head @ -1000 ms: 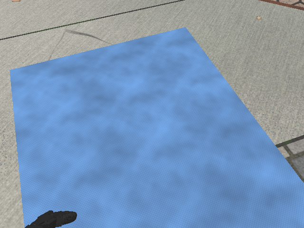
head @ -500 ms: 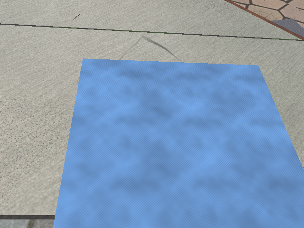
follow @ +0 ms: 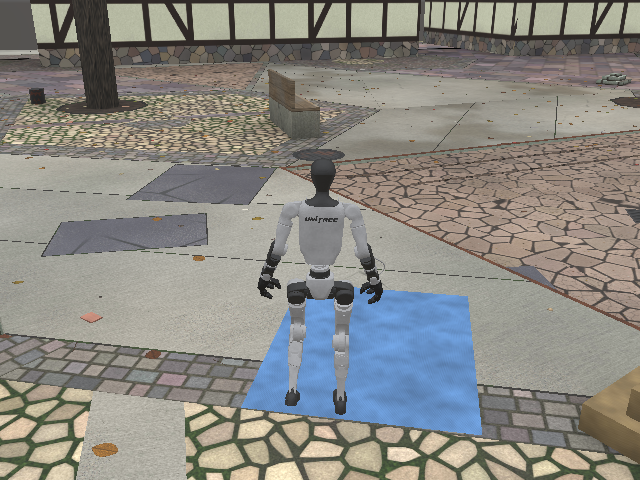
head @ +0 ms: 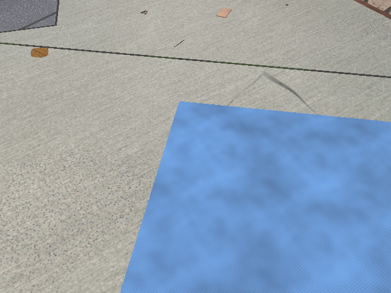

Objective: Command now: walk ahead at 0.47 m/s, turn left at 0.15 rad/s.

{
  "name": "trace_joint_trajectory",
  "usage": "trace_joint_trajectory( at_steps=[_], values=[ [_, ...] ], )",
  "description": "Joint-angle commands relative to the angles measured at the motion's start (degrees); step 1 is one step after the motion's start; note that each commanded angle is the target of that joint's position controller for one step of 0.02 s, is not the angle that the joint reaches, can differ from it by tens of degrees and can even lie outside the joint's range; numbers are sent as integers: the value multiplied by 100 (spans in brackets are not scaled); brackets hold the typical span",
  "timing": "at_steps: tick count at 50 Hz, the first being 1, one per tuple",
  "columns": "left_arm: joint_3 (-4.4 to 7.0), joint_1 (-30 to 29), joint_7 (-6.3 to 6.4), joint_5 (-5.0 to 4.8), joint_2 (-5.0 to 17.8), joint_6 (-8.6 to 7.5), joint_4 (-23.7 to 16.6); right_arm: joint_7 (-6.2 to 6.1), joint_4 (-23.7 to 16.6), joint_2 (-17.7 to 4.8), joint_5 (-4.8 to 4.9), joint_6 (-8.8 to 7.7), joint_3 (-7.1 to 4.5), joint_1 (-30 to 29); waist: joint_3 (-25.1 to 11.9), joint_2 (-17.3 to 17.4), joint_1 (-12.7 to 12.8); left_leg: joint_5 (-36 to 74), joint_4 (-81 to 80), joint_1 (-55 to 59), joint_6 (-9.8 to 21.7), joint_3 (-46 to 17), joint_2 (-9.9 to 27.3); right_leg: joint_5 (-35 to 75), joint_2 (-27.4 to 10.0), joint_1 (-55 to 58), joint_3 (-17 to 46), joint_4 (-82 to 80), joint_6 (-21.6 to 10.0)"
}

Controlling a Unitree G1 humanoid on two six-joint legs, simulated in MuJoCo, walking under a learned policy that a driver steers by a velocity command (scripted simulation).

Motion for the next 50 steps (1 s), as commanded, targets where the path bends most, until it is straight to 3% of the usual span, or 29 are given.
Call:
trace_joint_trajectory(
  at_steps=[1, 4, 6, 9, 12, 14, 15, 16, 17, 18, 19, 20, 22, 24, 26, 28, 31, 34, 36, 37, 38, 39, 40, 41, 42, 44, 46, 50],
  values=[
    [88, 163, 49, 10, 625, -12, -180, 73, -579, -418, -62, -144, -118, -445, 284, -958, 125, 493, -226, -1694, -72, -35, 568, 588, -1509, 1038, 1660, -1305, -1012],
    [121, 298, 106, -65, 857, 7, -85, 103, -811, -193, -110, -153, -13, -938, 359, -780, 186, 1027, -1256, -1633, -236, 238, 564, 1663, -1401, 835, 1079, -1425, -1041],
    [117, 414, 131, -87, 926, 34, -33, 153, -936, -58, -85, -184, 53, -1354, 385, -768, 301, 1710, -2141, -1242, -236, 408, 446, 1879, -1227, 638, 714, -1470, -930],
    [94, 666, 177, -52, 996, 91, 88, 255, -1030, -74, -48, -217, 53, -1717, 360, -764, 408, 2609, -2982, -561, -140, 601, 142, 2833, -1225, 683, 287, -1336, -755],
    [106, 594, 233, -42, 1085, 176, 115, 355, -1054, -316, -59, -191, -51, -1557, 108, -856, 143, 2469, -3214, -103, 141, 487, -60, 3741, -1367, 1149, 34, -692, -497],
    [133, 365, 311, -55, 1154, 285, 1, 371, -789, -676, -114, -166, -240, -570, -415, -778, -416, 2329, -3368, 1001, 363, 660, -353, 4659, -1194, 1182, -175, 673, -265],
    [102, 438, 340, -6, 1094, 309, -72, 315, -708, -904, -123, -139, -338, -107, -706, -494, -643, 3132, -3554, 1947, 529, 423, -162, 4046, -947, 629, -349, 1836, -28],
    [-42, 995, 325, 253, 642, 275, -247, 229, -781, -1466, -213, -65, -420, 151, -1440, 958, -339, 5560, -2980, 3724, 1207, -1298, 1259, 453, -344, -976, -512, 4041, 277],
    [-201, 1530, 201, 170, 439, 197, -225, 236, -979, -1314, -205, -47, -321, 18, -2565, 1470, -168, 5634, -3468, 4754, 2314, -3480, 2398, -2745, 280, -2206, 267, 5620, 411],
    [-22, 1134, 142, 30, 1106, 192, -207, 241, -1091, -979, -154, 35, -282, -177, -2398, 478, -406, 4590, -3709, 4144, 2025, -2997, 1976, -2354, -104, -2288, 741, 5874, 356],
    [-10, 563, 151, -77, 1096, 231, -425, 225, -1119, -839, -104, 75, -236, -557, -1542, 185, -326, 3992, -3862, 3341, 1749, -2324, 1638, -1948, -290, -2558, 591, 5674, 327],
    [-16, 345, 210, -37, 1000, 304, -459, 210, -1099, -763, -75, 112, -210, -765, -912, -293, -180, 3652, -4094, 2406, 1539, -1901, 1393, -1669, -471, -2543, 514, 5270, 375],
    [16, 341, 306, 30, 987, 475, -543, 177, -1152, -844, -184, 156, -242, -1021, -503, -42, 120, 3128, -4442, 1066, 1411, -1638, 1091, -1335, -592, -1879, 506, 4552, 424],
    [-16, 482, 363, 89, 804, 536, -546, 151, -1185, -902, -233, 162, -283, -1159, -554, 177, 257, 3263, -4505, 522, 1421, -1390, 897, -1167, -464, -1480, 385, 3926, 518],
    [-31, 326, 405, 119, 742, 563, -633, 76, -1172, -975, -181, 192, -325, -1110, -723, 229, 217, 3198, -4441, 495, 1415, -1399, 853, -912, -383, -1429, 413, 3435, 606],
    [-32, 95, 399, 109, 734, 600, -726, -3, -1191, -1005, -125, 277, -347, -1128, -819, 232, 153, 2346, -4436, 427, 1278, -1478, 742, -502, -325, -1328, 480, 3028, 641],
    [-32, -300, 360, 68, 712, 607, -902, -67, -1188, -992, -111, 400, -353, -1095, -644, 386, 34, 1034, -4479, 314, 1100, -1740, 579, -288, -199, -1190, 535, 2413, 638],
    [3, -406, 302, 24, 764, 506, -1006, -75, -1174, -966, -93, 475, -359, -970, -576, 578, -18, 1035, -4247, 642, 992, -2136, 577, -434, -90, -977, 559, 1618, 546],
    [64, -93, 263, 15, 803, 428, -941, -93, -1182, -872, -20, 526, -330, -1011, -565, 565, 196, 1185, -3847, 652, 730, -2196, 376, 185, -144, -277, 477, 331, 368],
    [158, 73, 285, 89, 1132, 422, -949, -95, -1161, -644, -14, 536, -262, -786, -664, 107, 149, 389, -3217, 275, 413, -1882, 60, 367, -938, 343, 1032, -149, 76],
    [280, -168, 327, 239, 1671, 504, -1022, -87, -1275, -369, -18, 510, -208, -544, -446, -1550, -195, -1102, -2004, -873, 24, -650, -885, 1158, -2190, 699, 2434, -450, -693],
    [251, -152, 314, 345, 1424, 511, -1073, -76, -1298, -871, -104, 430, -340, -586, -467, -1861, -34, -1570, -660, -1107, -244, -396, -720, 1545, -2712, 353, 3126, -600, -1344],
    [163, -413, 338, 297, 1124, 504, -1199, -61, -1177, -1146, -60, 439, -454, -491, -387, -1381, -104, -1208, 2, -1070, -352, -475, -525, 1597, -2490, 264, 2644, -494, -1295],
    [125, -660, 352, 205, 932, 512, -1242, -80, -1020, -1115, -25, 506, -483, -373, -262, -1092, -190, -874, 292, -1083, -461, -380, -453, 1530, -2080, 235, 2009, -379, -1010],
    [99, -779, 373, 118, 833, 526, -1277, -115, -941, -998, -40, 582, -472, -309, -212, -1019, -194, -596, 581, -1182, -562, -301, -408, 1487, -1838, 326, 1619, -310, -840],
    [73, -737, 406, 92, 791, 572, -1273, -100, -997, -732, -13, 661, -396, -410, -87, -1038, -113, -302, 696, -1164, -711, -65, -334, 1868, -1643, 274, 1053, -359, -869],
    [109, -524, 435, 123, 836, 631, -1222, -80, -1176, -569, 27, 656, -330, -765, -113, -1183, 87, -133, 148, -1239, -798, 140, -204, 1960, -1636, 643, 804, -382, -953],
    [245, -410, 419, 85, 1117, 699, -1173, 27, -1394, -420, -12, 636, -235, -1074, -322, -1337, 265, -245, -1061, -586, -770, 379, 78, 2146, -1881, 853, 540, -335, -1058]
  ],
)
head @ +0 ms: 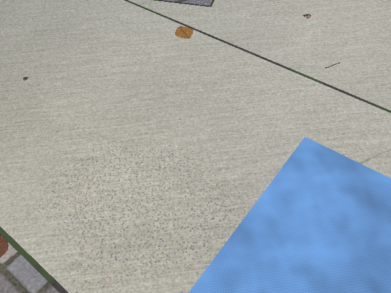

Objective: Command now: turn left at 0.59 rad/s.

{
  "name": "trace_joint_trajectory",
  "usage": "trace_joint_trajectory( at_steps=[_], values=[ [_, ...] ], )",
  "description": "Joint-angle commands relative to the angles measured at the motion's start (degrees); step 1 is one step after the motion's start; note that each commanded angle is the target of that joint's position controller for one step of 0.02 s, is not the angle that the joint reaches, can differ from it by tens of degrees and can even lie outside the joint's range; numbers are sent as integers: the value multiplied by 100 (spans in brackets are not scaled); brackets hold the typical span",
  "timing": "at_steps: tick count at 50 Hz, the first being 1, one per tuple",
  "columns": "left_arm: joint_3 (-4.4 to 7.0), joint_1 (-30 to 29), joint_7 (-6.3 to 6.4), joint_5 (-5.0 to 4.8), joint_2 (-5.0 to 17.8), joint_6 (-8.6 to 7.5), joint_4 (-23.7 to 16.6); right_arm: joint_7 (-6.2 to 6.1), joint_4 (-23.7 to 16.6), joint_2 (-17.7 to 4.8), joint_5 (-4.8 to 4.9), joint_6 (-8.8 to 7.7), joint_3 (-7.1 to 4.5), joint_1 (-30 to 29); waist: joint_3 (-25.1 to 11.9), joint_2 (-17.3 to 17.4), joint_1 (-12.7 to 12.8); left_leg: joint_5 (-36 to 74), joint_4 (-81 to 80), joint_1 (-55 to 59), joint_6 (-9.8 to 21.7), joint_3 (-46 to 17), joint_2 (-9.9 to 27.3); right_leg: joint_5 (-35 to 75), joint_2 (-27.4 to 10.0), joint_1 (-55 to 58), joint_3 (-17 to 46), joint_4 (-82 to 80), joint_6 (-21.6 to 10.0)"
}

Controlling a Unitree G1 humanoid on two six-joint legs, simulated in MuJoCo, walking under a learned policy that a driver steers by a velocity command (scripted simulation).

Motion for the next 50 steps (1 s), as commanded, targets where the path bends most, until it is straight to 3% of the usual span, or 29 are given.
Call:
trace_joint_trajectory(
  at_steps=[1, 4, 6, 7, 8, 9, 10, 11, 12, 13, 14, 16, 19, 23, 25, 26, 27, 28, 29, 30, 31, 33, 37, 43, 50],
  values=[
    [375, -33, -8, -42, 1222, -13, -298, 82, -658, -213, -14, -98, 7, -409, -718, -1276, 204, -49, -828, 57, 41, 298, 161, 2167, -1374, 1013, 780, -629, -1232],
    [433, -39, -84, -136, 1321, -28, -249, 152, -680, -329, -5, -52, -42, -349, -722, -1314, 174, 56, -1602, 520, 225, 504, 118, 2186, -1507, 999, 683, -495, -1188],
    [456, -148, -101, -242, 1353, -40, -215, 201, -619, -322, 0, -30, -79, -121, -716, -1242, -30, 633, -2577, 1045, 478, 634, 43, 2072, -1491, 886, 521, -180, -980],
    [428, -82, -105, -292, 1247, -52, -148, 192, -526, -345, -18, -34, -111, 88, -749, -1098, -136, 1163, -3260, 1633, 674, 634, -79, 1798, -1346, 594, 357, 155, -744],
    [359, 243, -141, -228, 1003, -77, -11, 136, -489, -568, -29, -44, -185, 278, -871, -462, -151, 2160, -3681, 2547, 897, 116, 154, 1023, -1056, -74, -28, 827, -303],
    [153, 214, -203, 138, 477, -105, -249, 24, -606, -1220, -84, -69, -301, 396, -1059, 1505, -6, 4600, -3543, 3606, 1560, -1931, 1790, -1977, -331, -1708, -538, 2608, 318],
    [246, -232, -142, 47, 776, -110, -382, 68, -670, -1149, -267, -185, -238, 354, -1169, 1323, -366, 4810, -3609, 2962, 2617, -2387, 2435, -2768, 70, -2204, 148, 3681, 479],
    [329, -384, -104, -94, 1025, -76, -342, 99, -597, -910, -302, -292, -162, 271, -1013, 794, -418, 4266, -3710, 2676, 2521, -1894, 2075, -2476, -57, -2143, 436, 4094, 458],
    [354, -330, -87, -141, 1022, -49, -275, 90, -519, -729, -245, -358, -103, -29, -820, 661, -245, 3754, -3723, 2533, 2171, -1454, 1672, -2041, -115, -2134, 531, 4042, 416],
    [362, -218, -48, -109, 981, -17, -147, 69, -511, -598, -168, -369, -55, -280, -762, 541, -149, 3451, -3719, 2486, 1917, -1216, 1433, -1691, -147, -2110, 557, 3919, 436],
    [372, -113, -34, -65, 989, 11, -104, 50, -499, -524, -123, -371, -2, -458, -707, 614, -68, 3733, -3721, 2296, 1865, -1045, 1326, -1354, -99, -1928, 522, 3930, 498],
    [344, 109, -61, -93, 869, 13, -22, 12, -450, -355, -178, -384, 83, -549, -838, 610, 48, 3885, -3749, 2153, 1867, -825, 1194, -952, -27, -1494, 491, 3751, 563],
    [234, -12, -83, -100, 638, 20, -43, -3, -338, -314, -188, -390, 102, -592, -769, 599, -46, 3308, -3759, 2173, 1825, -788, 1117, -818, -71, -1103, 488, 2548, 559],
    [208, -94, -106, -111, 703, 18, -85, 48, -123, -408, -200, -361, 98, -524, -579, 649, -196, 2561, -3785, 1922, 1952, -1138, 1228, -1026, -5, -500, 417, 1483, 465],
    [190, 86, -121, -104, 642, -14, -7, 71, -22, -287, -150, -370, 165, -654, -506, 539, -40, 2235, -3692, 1747, 1831, -1203, 1133, -520, 50, -40, 366, 599, 366],
    [156, 224, -141, -48, 575, -49, 49, 80, 63, -180, -117, -383, 213, -642, -483, 391, 100, 2028, -3647, 1568, 1634, -1139, 1008, 327, 54, 434, 366, -217, 280],
    [158, 292, -137, 36, 710, -84, 60, 86, 160, -59, -165, -432, 256, -438, -597, 133, 54, 1688, -3571, 1381, 1340, -1060, 802, 1192, -179, 953, 677, -373, 180],
    [221, 287, -109, 40, 1095, -91, 21, 118, 194, -59, -265, -485, 255, -208, -674, -513, -225, 1186, -3336, 1221, 1074, -740, 430, 2078, -568, 1184, 977, -135, -34],
    [234, 84, -137, -37, 1057, -101, 116, 116, 252, -13, -266, -489, 248, -119, -670, -1021, -372, 850, -3452, 1562, 845, -361, 119, 1065, -546, 599, 947, -84, -309],
    [173, -41, -183, -44, 768, -131, 45, 95, 296, -191, -275, -461, 226, -436, -480, -820, -143, 884, -3346, 1774, 734, -312, 91, 369, -393, 244, 908, -219, -289],
    [134, -42, -188, 3, 665, -160, 75, 68, 298, -232, -233, -429, 190, -580, -428, -685, -84, 942, -3274, 1779, 768, -318, 109, 149, -317, 150, 831, -273, -176],
    [109, -19, -189, -1, 652, -234, 123, 27, 355, -122, -214, -344, 204, -561, -340, -643, -71, 1225, -3272, 1746, 827, -374, 144, 267, -221, 155, 734, -228, -39],
    [67, 112, -139, -21, 611, -263, 232, 4, 574, -25, -196, -340, 195, -439, -353, -385, -40, 1434, -3294, 1755, 814, -383, 162, 336, -162, 242, 660, -136, -27],
    [32, 121, -106, -34, 588, -250, 391, -42, 950, -27, -173, -351, 163, -304, -310, -173, -41, 1628, -3317, 1831, 732, -363, 167, 387, -103, 282, 627, -144, -64],
    [6, 151, -112, -45, 542, -248, 687, -100, 1407, -71, -154, -348, 143, -226, -270, -164, -62, 1793, -3355, 1968, 694, -338, 183, 477, -30, 309, 576, -216, -79]
  ],
)
Over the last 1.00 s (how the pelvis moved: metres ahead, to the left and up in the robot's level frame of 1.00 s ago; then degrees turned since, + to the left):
0.30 -0.01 0.00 27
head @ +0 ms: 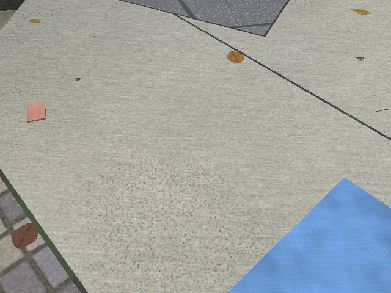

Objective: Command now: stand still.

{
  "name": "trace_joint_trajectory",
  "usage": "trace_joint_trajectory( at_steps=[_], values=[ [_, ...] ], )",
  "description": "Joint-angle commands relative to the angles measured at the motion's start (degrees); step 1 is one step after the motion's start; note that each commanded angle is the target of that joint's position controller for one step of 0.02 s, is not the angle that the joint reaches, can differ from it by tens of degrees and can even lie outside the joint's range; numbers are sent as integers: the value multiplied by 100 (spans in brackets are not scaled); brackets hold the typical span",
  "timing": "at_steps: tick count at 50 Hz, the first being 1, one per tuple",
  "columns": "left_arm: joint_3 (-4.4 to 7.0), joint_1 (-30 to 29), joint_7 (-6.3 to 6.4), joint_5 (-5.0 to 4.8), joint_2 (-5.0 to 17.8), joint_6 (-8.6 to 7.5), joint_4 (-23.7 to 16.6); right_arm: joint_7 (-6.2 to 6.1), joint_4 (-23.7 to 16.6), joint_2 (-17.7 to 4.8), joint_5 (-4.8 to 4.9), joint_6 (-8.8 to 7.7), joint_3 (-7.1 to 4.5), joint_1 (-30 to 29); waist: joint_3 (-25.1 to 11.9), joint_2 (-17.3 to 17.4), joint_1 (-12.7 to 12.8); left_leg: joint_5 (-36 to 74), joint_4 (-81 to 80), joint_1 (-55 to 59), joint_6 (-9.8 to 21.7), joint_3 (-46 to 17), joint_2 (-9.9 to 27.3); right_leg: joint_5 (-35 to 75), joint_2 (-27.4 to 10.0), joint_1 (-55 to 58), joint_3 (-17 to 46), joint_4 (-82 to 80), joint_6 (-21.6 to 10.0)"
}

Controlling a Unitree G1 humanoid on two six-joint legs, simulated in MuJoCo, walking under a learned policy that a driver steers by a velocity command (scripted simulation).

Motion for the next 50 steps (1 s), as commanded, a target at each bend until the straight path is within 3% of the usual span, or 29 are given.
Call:
trace_joint_trajectory(
  at_steps=[1, 5, 6, 8, 9, 11, 13, 15, 17, 18, 19, 20, 21, 22, 25, 27, 31, 35, 38, 39, 40, 41, 42, 43, 44, 45, 46, 47, 50],
  values=[
    [149, -26, 19, -6, 676, -64, -163, -41, -91, -620, 9, -63, -130, -68, -198, 36, 16, 1118, -414, 167, 101, -317, 298, 911, -273, -116, 291, -539, -99],
    [138, 7, 27, -11, 663, -58, 16, -61, 154, -618, 17, -60, -126, -62, -170, 9, 10, 1136, -444, 200, 90, -286, 294, 928, -240, -100, 270, -585, -104],
    [140, 111, 36, -21, 660, -46, 104, -68, 251, -587, 28, -53, -122, 25, -289, -21, 9, 582, -418, 228, 107, -186, 206, 349, -178, -53, 220, -614, -132],
    [203, 173, 72, -97, 825, -8, 158, -76, 324, -621, 97, -57, -151, 59, 12, -219, 32, -1365, -108, -300, 218, 47, -38, -1732, -224, -303, 449, -747, -385],
    [217, 260, 92, -124, 883, -20, 164, -71, 284, -602, 111, -110, -147, -29, 291, -357, 85, -1850, 84, -752, 258, 83, -54, -2529, -460, -407, 835, -983, -573],
    [307, 666, 97, -185, 1171, -123, 297, 0, 159, -361, 159, -321, -94, -270, 569, -951, 180, -1249, 956, -1372, 233, 406, -65, -3306, -1414, -203, 2231, -1751, -1115],
    [357, 622, 102, -172, 1256, -208, 290, 104, 139, -436, 199, -476, -118, -347, 708, -986, 134, -1066, 1464, -1571, 343, 232, 251, -2954, -1893, -291, 2816, -2063, -1404],
    [346, 208, 48, -230, 1188, -235, 141, 178, 258, -401, 237, -565, -116, -92, 618, -828, -127, -1076, 635, -947, 491, 329, 314, -2221, -1626, -458, 2187, -1901, -1153],
    [322, -123, 11, -257, 1069, -202, 25, 190, 741, -466, 177, -585, -203, 768, 258, -568, -506, 113, -264, 902, 427, 583, -23, -1316, -882, -1267, 1111, -1175, -749],
    [230, -235, -15, -208, 774, -232, -50, 175, 915, -651, 156, -576, -272, 1343, 26, 32, -691, -203, -625, 1570, 544, -225, 468, -755, -490, -1733, 542, -78, -490],
    [135, -323, -20, -165, 416, -309, -280, 166, 1004, -1265, 181, -590, -414, 1977, -189, 1559, -808, -1255, -1564, 2275, 1205, -2435, 1685, -785, 212, -2782, -288, 1820, -74],
    [198, -448, 2, -268, 653, -395, -365, 218, 961, -1161, 91, -672, -337, 1940, -4, 1428, -791, -1494, -1914, 2138, 1741, -3645, 2297, -1653, 222, -3468, 255, 3085, -96],
    [233, -284, -39, -377, 780, -461, -318, 216, 830, -818, 76, -753, -219, 1530, 289, 821, -519, -1475, -1855, 2108, 1684, -3243, 2233, -1293, -117, -3911, 578, 3675, -238],
    [229, -124, -86, -405, 757, -501, -212, 216, 728, -684, 76, -799, -175, 1296, 317, 633, -391, -1222, -1860, 2114, 1438, -2612, 2026, -752, -299, -4043, 628, 3787, -367],
    [274, -222, -195, -280, 676, -495, -175, 209, 696, -440, 10, -752, -49, 1195, 289, 485, -285, 668, -1969, 1879, 908, -1124, 1616, 322, -539, -3804, 632, 3299, -391],
    [229, -311, -268, -260, 468, -423, -210, 154, 721, -500, -32, -717, -45, 1306, 277, 513, -305, 1576, -2007, 1643, 883, -431, 1447, 712, -436, -3624, 507, 2947, -239],
    [90, -1218, -307, -201, 230, -357, -660, 43, 630, -754, -31, -734, -40, 1190, 531, 435, -430, 1769, -2389, 723, 799, 456, 1233, 1795, -295, -2826, -42, 1325, -104],
    [66, -1667, -433, -217, 311, -337, -973, 38, 723, -856, 59, -705, -63, 1492, 675, 388, -439, 2413, -2269, 1194, 751, 825, 1504, 1858, -210, -2595, -240, 615, -374],
    [213, -1313, -526, -210, 610, -333, -1051, -1, 576, -1090, 42, -579, -136, 1302, 130, 630, -2, 5455, -1076, 1851, 568, 1117, 1651, 1213, 199, -1939, -592, 633, -728],
    [331, -675, -535, -226, 811, -305, -915, -33, 500, -1144, 4, -502, -159, 1234, -288, 732, 345, 6248, -175, 1864, 498, 1206, 1630, 997, 409, -1240, -687, 706, -853],
    [501, 248, -497, -247, 1087, -266, -676, -55, 408, -1163, -7, -446, -160, 1151, -809, 658, 813, 6256, 1055, 1361, 372, 1273, 1492, 1105, 575, 59, -630, 515, -1047],
    [664, 1100, -374, -235, 1469, -181, -524, -61, 248, -1096, -61, -478, -111, 1185, -1307, 90, 1122, 4510, 2782, -86, 190, 1251, 1231, 622, -116, 1752, 637, 355, -1337],
    [710, 976, -319, -241, 1829, -173, -689, 90, 1, -188, -70, -672, 154, 1682, -2129, -1510, 478, -1049, 5338, -2517, -205, 776, -189, -641, -1838, 3598, 4333, -596, -2646],
    [570, 1043, -303, -157, 1362, -197, -633, 213, -99, -722, 104, -976, 35, 1157, -2358, -826, 798, -1332, 5845, -3129, 33, -533, -45, -1164, -1860, 3529, 5022, -1361, -2512],
    [506, 793, -279, -102, 1122, -266, -627, 235, -369, -1036, 330, -1091, -55, 574, -1423, -655, 703, -922, 5639, -3444, 208, -454, 265, -799, -1651, 2789, 4037, -1430, -2142],
    [465, 344, -314, -106, 1005, -356, -701, 180, -447, -956, 280, -1131, -40, 410, -761, 98, 362, -492, 5014, -3226, 228, -405, 531, 46, -1367, 1677, 3261, -1526, -1947],
    [407, 2, -328, -93, 823, -406, -791, 98, -394, -975, 143, -1072, -105, 353, -532, 350, 147, -275, 4464, -2808, 216, -356, 744, 669, -1063, 948, 2630, -1585, -1718],
    [405, -183, -313, -31, 879, -423, -878, 82, -428, -932, 90, -989, -120, 574, -443, 86, -92, -200, 4284, -2414, 136, -403, 828, 1063, -959, 373, 2408, -1678, -1784],
    [416, -87, -240, -112, 913, -432, -873, 64, -602, -773, -54, -791, -130, 508, -254, -26, -225, -7, 3428, -2145, -174, -227, 904, 1437, -738, -506, 1928, -1870, -1801]
  ],
)
Over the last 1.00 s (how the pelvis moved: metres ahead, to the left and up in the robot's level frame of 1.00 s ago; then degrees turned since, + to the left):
0.02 0.02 -0.01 10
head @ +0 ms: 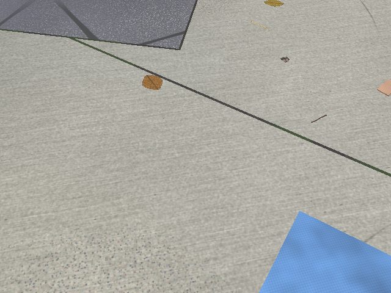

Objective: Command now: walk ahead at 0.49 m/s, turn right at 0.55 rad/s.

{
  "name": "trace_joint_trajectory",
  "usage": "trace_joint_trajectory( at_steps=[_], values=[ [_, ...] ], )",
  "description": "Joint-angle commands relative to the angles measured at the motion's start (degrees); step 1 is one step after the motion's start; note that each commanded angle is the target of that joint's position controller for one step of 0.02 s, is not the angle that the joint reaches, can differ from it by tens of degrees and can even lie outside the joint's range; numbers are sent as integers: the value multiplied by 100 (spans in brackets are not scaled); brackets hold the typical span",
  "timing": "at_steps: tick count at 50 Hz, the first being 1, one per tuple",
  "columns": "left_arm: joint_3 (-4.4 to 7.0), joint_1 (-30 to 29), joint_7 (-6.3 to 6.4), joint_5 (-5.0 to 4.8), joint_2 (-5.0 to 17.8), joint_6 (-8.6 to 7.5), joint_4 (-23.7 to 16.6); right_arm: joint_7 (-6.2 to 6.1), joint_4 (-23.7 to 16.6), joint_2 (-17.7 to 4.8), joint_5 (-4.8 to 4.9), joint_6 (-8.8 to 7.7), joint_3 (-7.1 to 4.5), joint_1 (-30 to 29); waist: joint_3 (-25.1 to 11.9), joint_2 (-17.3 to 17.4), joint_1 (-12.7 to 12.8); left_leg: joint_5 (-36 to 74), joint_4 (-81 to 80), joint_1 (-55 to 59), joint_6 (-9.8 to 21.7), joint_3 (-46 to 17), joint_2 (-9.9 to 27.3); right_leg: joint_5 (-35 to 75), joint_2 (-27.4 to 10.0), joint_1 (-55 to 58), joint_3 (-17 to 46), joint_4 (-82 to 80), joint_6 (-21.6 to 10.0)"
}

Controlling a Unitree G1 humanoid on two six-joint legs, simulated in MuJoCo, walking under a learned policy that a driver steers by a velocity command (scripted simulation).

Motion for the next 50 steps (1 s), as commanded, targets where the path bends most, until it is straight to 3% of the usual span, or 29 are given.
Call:
trace_joint_trajectory(
  at_steps=[1, 4, 6, 9, 12, 14, 15, 16, 17, 18, 19, 20, 22, 23, 28, 31, 35, 37, 38, 39, 40, 41, 42, 43, 44, 45, 46, 48, 50],
  values=[
    [194, -227, 113, -30, 819, -137, -486, -62, -363, -501, -132, 102, -151, 282, -229, -193, -251, 501, -801, -323, -279, 39, 177, 564, -1524, -171, 1673, -1280, -1129],
    [247, 125, 216, -56, 977, -86, -445, -71, -660, -371, -135, 97, -93, -515, -129, -295, 44, 1739, -2326, -242, -395, 93, -54, 292, -1226, -339, 1413, -1184, -845],
    [263, 338, 250, -93, 1016, -37, -403, -25, -805, -289, -82, 55, -45, -927, -180, -409, 237, 2343, -3131, 124, -405, 169, -292, 125, -1136, -375, 1375, -1052, -663],
    [260, 633, 270, -143, 972, 25, -312, 50, -993, -441, 23, 8, -69, -1260, -259, -520, 360, 2378, -3615, 262, -372, 20, -428, -157, -1302, 59, 1778, -706, -583],
    [240, 747, 311, -89, 907, 82, -289, 142, -1030, -669, 43, -78, -135, -1166, -368, -699, 253, 1768, -3923, 396, -175, -52, -437, -24, -1587, 762, 2221, -122, -502],
    [184, 754, 304, -41, 755, 107, -275, 136, -858, -799, 2, -137, -221, -469, -610, -818, -111, 1494, -4247, 1343, 145, 149, -478, 677, -1433, 839, 2165, 494, -329],
    [69, 755, 267, 8, 477, 83, -331, 103, -767, -1026, -94, -169, -298, 266, -1257, -585, -457, 1398, -4088, 2578, 510, -313, 80, 683, -1144, 474, 1842, 1665, -149],
    [-44, 1461, 242, -57, 149, 16, -373, 79, -627, -1555, -170, -129, -444, 1086, -2183, 690, -413, 889, -4092, 4760, 1412, -2326, 1317, -703, -369, -1233, 1093, 3587, 302],
    [-57, 1708, 242, -185, 326, -30, -359, 154, -325, -1411, 10, -37, -474, 1510, -2284, 1685, -448, -716, -4849, 5214, 1808, -4164, 1897, -2627, -291, -2554, 871, 4752, 447],
    [70, 1109, 253, -234, 896, -38, -390, 159, -458, -889, 85, -19, -329, 1207, -1394, 836, -597, -1506, -5051, 4580, 1515, -3727, 1649, -2265, -594, -3043, 1086, 5169, 417],
    [88, 539, 265, -177, 951, -30, -520, 149, -538, -704, 45, 26, -256, 818, -802, 401, -559, -1062, -5101, 3861, 1287, -2886, 1392, -1790, -812, -3081, 864, 5160, 419],
    [77, 203, 258, -55, 852, -35, -601, 159, -556, -559, -4, 59, -191, 560, -349, 129, -465, -318, -5284, 3154, 1202, -2235, 1078, -1462, -980, -2954, 730, 4812, 423],
    [67, 280, 216, -21, 648, -34, -618, 160, -531, -442, -66, 59, -138, 352, -220, 425, -174, 543, -5523, 2481, 1156, -1604, 769, -1088, -1290, -2452, 587, 4250, 456],
    [43, 345, 199, -28, 530, -24, -589, 167, -491, -428, -39, 50, -136, 384, -259, 487, -134, 875, -5609, 2354, 1180, -1345, 672, -1022, -1308, -2317, 467, 4074, 486],
    [-99, -392, 160, 34, 244, -68, -854, 121, -298, -804, 59, 81, -232, 658, -206, 303, -285, 1887, -5889, 2249, 1248, -517, 583, 75, -1382, -2219, 182, 2343, 645],
    [-125, -943, 103, -17, 233, -108, -985, 100, -159, -898, 118, 143, -239, 944, -127, 315, -481, 1890, -5872, 2227, 1125, -188, 489, 817, -1201, -1805, 10, 1430, 671],
    [-91, -1420, 14, -72, 366, -141, -1207, 85, 44, -964, 160, 248, -248, 1260, 4, 361, -516, 1961, -5648, 2776, 1000, -276, 807, 670, -1106, -1748, 44, 907, 489],
    [-39, -1304, -16, -65, 502, -164, -1213, 61, 83, -1053, 157, 319, -275, 1244, -87, 403, -342, 2511, -5327, 3049, 886, -271, 903, 318, -1013, -1403, -25, 699, 335],
    [29, -929, -8, -44, 619, -171, -1120, 48, 73, -1098, 160, 351, -279, 1154, -309, 395, -76, 3333, -4841, 3044, 784, -115, 796, 278, -873, -782, -165, 518, 221],
    [161, -163, 32, -19, 854, -160, -882, 38, 59, -1013, 138, 371, -240, 1163, -805, 287, 282, 3935, -3910, 2803, 647, 120, 528, 314, -782, 349, -253, 443, 60],
    [288, 882, 96, 37, 1248, -136, -687, 25, -103, -770, 15, 354, -123, 1120, -1621, -179, 699, 2891, -2290, 1778, 432, 373, 231, 477, -1655, 2012, 666, 658, -294],
    [390, 1245, 93, 53, 1749, -83, -571, 55, -216, -81, -1, 236, 87, 1810, -2323, -1741, 394, -640, -214, -500, 55, 547, -758, -550, -2974, 3865, 3267, 163, -1182],
    [255, 1328, 83, -15, 1219, -64, -563, 85, -131, -582, 103, 125, -23, 1592, -2309, -1385, 582, -1537, 565, -1196, 92, -177, -614, -1306, -3014, 3746, 4040, -376, -1195],
    [170, 927, 92, -14, 998, -80, -597, 111, -285, -889, 251, 75, -121, 1099, -1429, -1031, 532, -1099, 721, -1565, 170, -175, -340, -1172, -2871, 3048, 3191, -476, -953],
    [121, 539, 93, 15, 856, -92, -647, 95, -336, -847, 241, 79, -111, 804, -999, -632, 373, -578, 495, -1392, 172, -36, -82, -668, -2641, 2281, 2476, -593, -802],
    [77, 242, 70, 57, 685, -116, -650, 80, -349, -784, 153, 118, -129, 655, -652, -474, 216, -239, 182, -1205, 136, -12, 70, -234, -2433, 1638, 1990, -798, -721],
    [48, 69, 61, 108, 571, -161, -640, 78, -323, -714, 133, 195, -149, 759, -562, -617, 22, 7, 3, -857, 117, -84, 207, 54, -2295, 1212, 1616, -988, -650],
    [74, -24, 45, 100, 549, -263, -536, 71, -251, -474, 155, 353, -120, 937, -454, -631, -139, 249, -164, -538, 47, -118, 228, 408, -2206, 744, 1102, -1314, -657],
    [120, 11, 73, 119, 649, -328, -401, 52, -338, -407, 139, 435, -125, 765, -272, -493, -171, 649, -432, -764, -28, -228, 212, 792, -2217, 624, 676, -1493, -655]
  ],
)
Over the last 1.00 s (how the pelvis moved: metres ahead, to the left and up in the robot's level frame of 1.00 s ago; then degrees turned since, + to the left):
0.35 -0.05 0.00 -16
